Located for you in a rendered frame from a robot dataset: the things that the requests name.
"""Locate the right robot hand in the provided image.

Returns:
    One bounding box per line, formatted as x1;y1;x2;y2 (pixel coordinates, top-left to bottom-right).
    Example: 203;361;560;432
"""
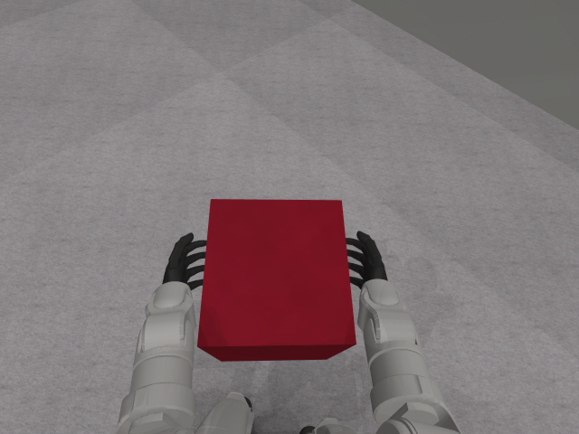
346;231;388;289

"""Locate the right robot shin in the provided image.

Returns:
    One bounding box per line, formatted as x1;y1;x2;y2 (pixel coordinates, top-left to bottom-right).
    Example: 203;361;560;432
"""
314;418;338;429

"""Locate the carton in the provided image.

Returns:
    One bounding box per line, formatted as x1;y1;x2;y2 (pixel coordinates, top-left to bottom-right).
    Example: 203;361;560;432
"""
197;199;356;362

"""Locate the right robot forearm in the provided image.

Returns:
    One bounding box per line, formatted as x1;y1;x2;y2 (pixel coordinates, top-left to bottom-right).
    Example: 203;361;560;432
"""
357;278;463;434

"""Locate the left robot hand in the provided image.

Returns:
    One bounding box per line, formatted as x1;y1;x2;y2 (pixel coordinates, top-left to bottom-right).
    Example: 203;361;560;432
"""
162;232;207;290

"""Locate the left robot thigh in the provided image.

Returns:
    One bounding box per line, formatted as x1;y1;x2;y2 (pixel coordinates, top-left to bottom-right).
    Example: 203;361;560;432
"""
194;398;255;434

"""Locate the left robot forearm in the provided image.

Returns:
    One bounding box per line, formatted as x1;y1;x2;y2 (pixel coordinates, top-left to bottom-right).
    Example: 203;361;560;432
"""
113;281;196;434

